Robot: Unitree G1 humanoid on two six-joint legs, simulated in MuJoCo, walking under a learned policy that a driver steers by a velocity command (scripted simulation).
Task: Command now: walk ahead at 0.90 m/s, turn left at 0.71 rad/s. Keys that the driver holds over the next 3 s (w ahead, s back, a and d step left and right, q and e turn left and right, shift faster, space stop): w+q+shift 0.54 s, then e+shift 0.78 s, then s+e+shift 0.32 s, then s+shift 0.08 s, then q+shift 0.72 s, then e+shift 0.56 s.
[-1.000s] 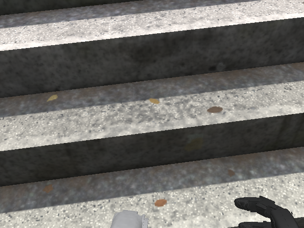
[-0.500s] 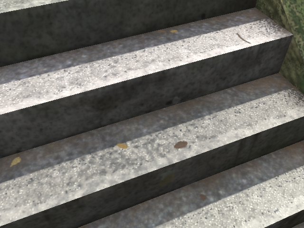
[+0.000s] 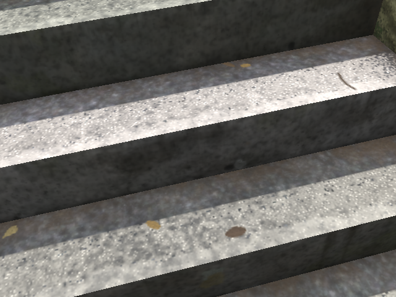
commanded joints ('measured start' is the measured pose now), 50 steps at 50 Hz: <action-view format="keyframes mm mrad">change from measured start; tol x64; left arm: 1 20 234 85 18 22 -58 48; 31 -646 -8 -69 -480 53 33 36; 37 556 106 5 -20 41 210 -70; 50 370 144 24 251 35 -10 -63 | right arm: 1 -228 -29 18 -254 -1 11 51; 31 506 -62 25 160 6 -92 -27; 50 -228 -10 134 -140 24 -17 61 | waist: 1 -12 -301 62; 50 93 -225 42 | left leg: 1 -293 65 -80 165 -1 12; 11 -608 -29 41 284 -280 138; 15 564 -148 188 -638 -311 130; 18 662 -15 -684 -1361 -64 422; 25 287 -25 -422 -1507 180 248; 31 836 141 -289 -1761 1069 163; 34 131 214 -337 -1625 2472 200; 37 -135 -349 -629 -152 422 63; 50 -553 -16 -41 210 95 20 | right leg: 1 206 -320 471 -698 374 -130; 11 725 -259 -12 -900 943 -118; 15 380 -211 -104 -439 2231 -188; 18 -284 186 114 707 529 -28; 23 -568 157 221 1142 257 -38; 31 -857 167 18 838 -140 -80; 33 327 239 -22 182 212 -101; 38 753 -87 1208 -416 1597 -507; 50 163 71 594 -628 733 -277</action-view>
